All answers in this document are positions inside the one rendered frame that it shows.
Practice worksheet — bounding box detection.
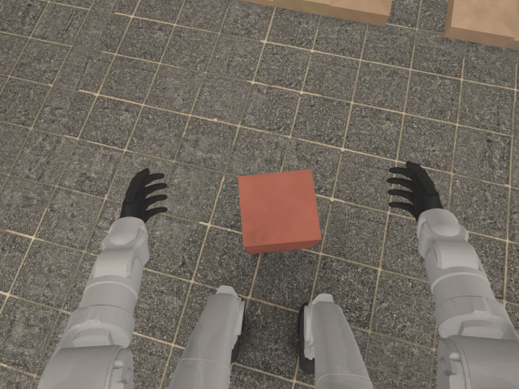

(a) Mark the carton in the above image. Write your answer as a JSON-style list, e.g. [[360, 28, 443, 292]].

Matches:
[[238, 169, 321, 254]]

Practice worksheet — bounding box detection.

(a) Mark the robot left upper arm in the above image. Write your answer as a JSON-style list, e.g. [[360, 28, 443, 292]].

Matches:
[[41, 344, 134, 389]]

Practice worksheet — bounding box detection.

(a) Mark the right robot forearm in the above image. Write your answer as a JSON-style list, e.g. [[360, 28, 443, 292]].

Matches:
[[416, 208, 519, 343]]

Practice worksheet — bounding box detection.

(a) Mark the robot right shin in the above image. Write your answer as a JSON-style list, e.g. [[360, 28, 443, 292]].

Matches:
[[304, 293, 343, 358]]

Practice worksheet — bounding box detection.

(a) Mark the robot right upper arm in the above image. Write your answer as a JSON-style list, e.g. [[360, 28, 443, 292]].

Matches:
[[436, 335, 519, 389]]

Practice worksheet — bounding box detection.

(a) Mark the right robot hand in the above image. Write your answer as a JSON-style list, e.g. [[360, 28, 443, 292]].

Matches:
[[387, 161, 443, 223]]

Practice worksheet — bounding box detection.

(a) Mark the left robot foot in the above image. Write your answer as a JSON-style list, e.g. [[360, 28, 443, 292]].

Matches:
[[230, 296, 245, 364]]

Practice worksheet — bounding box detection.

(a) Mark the left robot hand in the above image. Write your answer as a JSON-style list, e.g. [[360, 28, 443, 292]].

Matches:
[[119, 169, 168, 223]]

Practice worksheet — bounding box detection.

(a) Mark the left robot forearm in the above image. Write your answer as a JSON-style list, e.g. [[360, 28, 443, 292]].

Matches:
[[37, 216, 150, 389]]

